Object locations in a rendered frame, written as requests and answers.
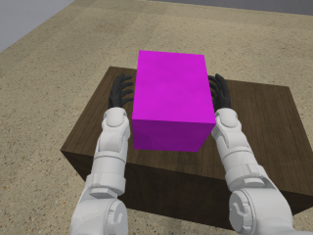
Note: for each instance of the robot left hand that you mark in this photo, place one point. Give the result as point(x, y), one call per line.
point(115, 98)

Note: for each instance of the left robot forearm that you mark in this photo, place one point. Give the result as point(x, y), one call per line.
point(106, 180)

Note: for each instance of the right robot forearm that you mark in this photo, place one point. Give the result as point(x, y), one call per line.
point(240, 164)

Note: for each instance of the carton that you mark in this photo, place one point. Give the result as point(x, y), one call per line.
point(172, 108)

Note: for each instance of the pedestal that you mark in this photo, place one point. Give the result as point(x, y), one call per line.
point(191, 186)

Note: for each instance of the robot right upper arm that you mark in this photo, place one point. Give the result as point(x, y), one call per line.
point(261, 211)

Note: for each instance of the robot left upper arm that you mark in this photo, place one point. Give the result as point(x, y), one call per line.
point(100, 217)

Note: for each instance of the robot right hand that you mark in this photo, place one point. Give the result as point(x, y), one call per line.
point(222, 99)

